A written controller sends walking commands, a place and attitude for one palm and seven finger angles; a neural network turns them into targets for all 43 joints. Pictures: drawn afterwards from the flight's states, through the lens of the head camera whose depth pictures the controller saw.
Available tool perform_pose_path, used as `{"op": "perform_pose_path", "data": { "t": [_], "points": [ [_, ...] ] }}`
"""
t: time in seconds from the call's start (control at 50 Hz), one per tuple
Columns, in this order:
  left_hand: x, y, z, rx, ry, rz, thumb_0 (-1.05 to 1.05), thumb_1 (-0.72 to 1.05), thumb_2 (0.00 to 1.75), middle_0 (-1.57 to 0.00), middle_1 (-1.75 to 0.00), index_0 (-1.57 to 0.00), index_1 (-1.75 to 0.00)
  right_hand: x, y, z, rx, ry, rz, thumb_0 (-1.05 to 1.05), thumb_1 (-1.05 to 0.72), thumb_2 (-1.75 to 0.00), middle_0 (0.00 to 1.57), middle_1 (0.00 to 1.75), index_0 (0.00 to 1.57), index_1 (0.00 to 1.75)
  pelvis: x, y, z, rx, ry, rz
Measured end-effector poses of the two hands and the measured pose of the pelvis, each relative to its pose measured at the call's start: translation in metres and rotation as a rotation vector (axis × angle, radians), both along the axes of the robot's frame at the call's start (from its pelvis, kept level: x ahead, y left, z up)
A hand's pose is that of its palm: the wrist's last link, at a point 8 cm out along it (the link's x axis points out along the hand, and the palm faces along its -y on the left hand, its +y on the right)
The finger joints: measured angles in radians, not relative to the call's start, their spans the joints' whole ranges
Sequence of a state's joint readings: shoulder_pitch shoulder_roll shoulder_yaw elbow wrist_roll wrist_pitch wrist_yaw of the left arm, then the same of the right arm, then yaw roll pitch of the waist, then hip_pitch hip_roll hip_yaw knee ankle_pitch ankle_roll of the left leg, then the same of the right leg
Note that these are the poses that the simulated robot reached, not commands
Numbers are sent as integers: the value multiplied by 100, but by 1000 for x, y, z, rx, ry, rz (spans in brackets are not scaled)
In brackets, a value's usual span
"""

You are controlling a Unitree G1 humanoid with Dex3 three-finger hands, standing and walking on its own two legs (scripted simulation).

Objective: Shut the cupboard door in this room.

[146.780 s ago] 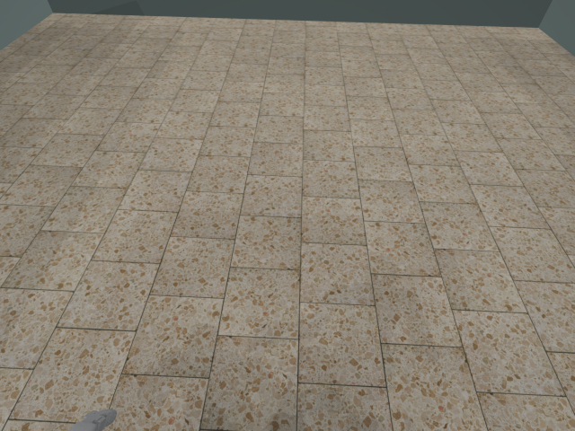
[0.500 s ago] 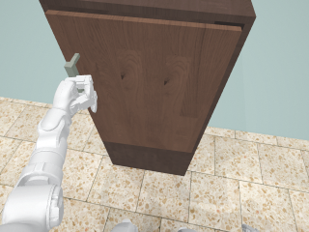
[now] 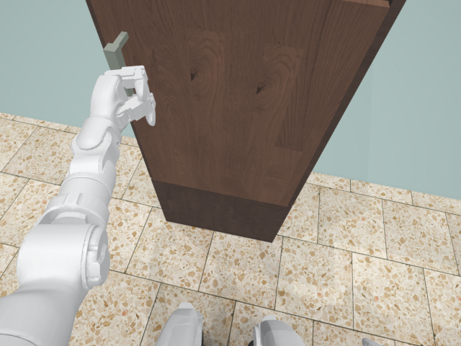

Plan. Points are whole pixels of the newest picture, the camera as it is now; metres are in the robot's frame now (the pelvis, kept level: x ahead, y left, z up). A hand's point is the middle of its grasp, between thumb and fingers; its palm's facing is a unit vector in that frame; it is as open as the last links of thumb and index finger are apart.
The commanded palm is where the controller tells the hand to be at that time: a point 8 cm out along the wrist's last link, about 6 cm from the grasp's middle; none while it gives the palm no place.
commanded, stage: pull the fist back off the door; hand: left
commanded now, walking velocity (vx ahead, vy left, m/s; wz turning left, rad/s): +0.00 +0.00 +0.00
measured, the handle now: (128, 77) +0.56 +0.19 +0.11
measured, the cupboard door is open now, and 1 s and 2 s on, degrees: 0 0 0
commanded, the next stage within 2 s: draw the hand back to the body in 0.78 s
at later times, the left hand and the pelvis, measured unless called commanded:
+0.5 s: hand (159, 113) +0.48 +0.12 +0.11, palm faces +0.00 -1.00 -0.01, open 3.1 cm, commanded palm +0.43 +0.17 +0.12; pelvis +0.02 +0.00 +0.02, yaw -4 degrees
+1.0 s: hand (148, 135) +0.41 +0.13 +0.13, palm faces -0.03 -1.00 -0.03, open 3.1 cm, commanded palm +0.37 +0.19 +0.13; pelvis +0.06 -0.01 +0.03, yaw -1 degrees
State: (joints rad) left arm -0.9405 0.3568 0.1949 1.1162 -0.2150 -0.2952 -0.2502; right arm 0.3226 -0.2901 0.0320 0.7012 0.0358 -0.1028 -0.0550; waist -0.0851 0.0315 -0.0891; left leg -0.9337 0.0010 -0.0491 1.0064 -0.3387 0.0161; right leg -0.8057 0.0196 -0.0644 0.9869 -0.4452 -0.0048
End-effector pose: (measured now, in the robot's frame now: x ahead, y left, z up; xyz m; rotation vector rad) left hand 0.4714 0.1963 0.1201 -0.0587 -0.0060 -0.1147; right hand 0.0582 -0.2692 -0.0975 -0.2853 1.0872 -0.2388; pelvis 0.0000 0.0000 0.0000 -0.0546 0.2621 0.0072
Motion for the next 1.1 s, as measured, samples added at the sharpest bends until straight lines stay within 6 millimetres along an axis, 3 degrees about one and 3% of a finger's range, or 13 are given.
{"op": "perform_pose_path", "data": {
  "t": [0.12, 0.2, 0.3, 0.42, 0.56, 0.74, 0.86, 0.96, 1.1],
  "points": [
    [-1, -11, -1, 53, -5, 166, 2, 90, 90, -136, -150, -135, -150, -14, 7, -3, 38, -21, 6, 1, -90, -90, 20, 30, 20, 30, -8, -2, -4, 3, 5, -4],
    [0, -14, -1, 137, 3, 144, 2, 90, 90, -134, -149, -133, -150, -31, 9, -6, 62, -12, -27, 1, -90, -90, 20, 30, 20, 30, -10, -3, -5, 4, -5, -15],
    [0, -20, 3, 87, 6, 95, 2, 90, 90, -131, -150, -131, -150, -50, 8, -6, 76, 30, -77, 1, -90, -90, 20, 30, 20, 30, -7, -3, 0, 10, -16, -35],
    [-5, -27, -1, 46, -7, 87, 2, 90, 90, -130, -149, -130, -150, -49, 5, 1, 84, 48, -113, 1, -90, -90, 20, 30, 20, 30, 10, -3, 9, 23, -29, -61],
    [-28, -12, -13, 74, -23, 119, 2, 90, 90, -130, -149, -130, -150, -3, 3, 14, 93, -23, -110, 1, -90, -90, 20, 30, 20, 30, 34, -4, 20, 32, -51, -77],
    [-78, -11, -1, 65, -68, 74, 2, 90, 90, -130, -150, -130, -150, 106, 9, 35, 115, -233, 14, 1, -90, -90, 20, 30, 20, 30, 58, -4, 28, 34, -100, -51],
    [-87, -15, -11, 70, 3, 88, 2, 90, 90, -130, -150, -130, -150, 164, 21, 51, 116, -351, 108, 1, -90, -90, 20, 30, 20, 30, 58, -6, 29, 36, -118, -25],
    [-83, -15, 3, 72, -64, 94, 2, 90, 90, -130, -150, -130, -150, 178, 28, 56, 125, -382, 136, 1, -90, -90, 20, 30, 20, 30, 59, -9, 28, 37, -120, -22],
    [-94, -4, 27, 103, -65, 74, 2, 90, 90, -130, -149, -130, -150, 158, 29, 51, 170, -342, 84, 1, -90, -90, 20, 30, 20, 30, 64, -10, 35, 42, -149, -38]
  ]
}}
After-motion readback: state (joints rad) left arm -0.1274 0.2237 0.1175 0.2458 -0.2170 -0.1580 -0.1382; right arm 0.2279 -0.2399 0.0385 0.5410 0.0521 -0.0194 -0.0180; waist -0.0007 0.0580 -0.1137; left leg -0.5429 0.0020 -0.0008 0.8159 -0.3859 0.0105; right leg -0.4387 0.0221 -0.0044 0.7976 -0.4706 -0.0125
